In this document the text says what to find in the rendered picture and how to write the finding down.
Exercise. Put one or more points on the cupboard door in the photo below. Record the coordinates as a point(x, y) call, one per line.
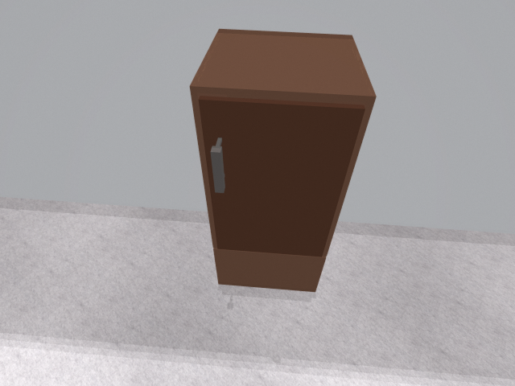
point(285, 164)

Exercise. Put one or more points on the handle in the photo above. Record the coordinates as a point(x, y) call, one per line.
point(218, 167)

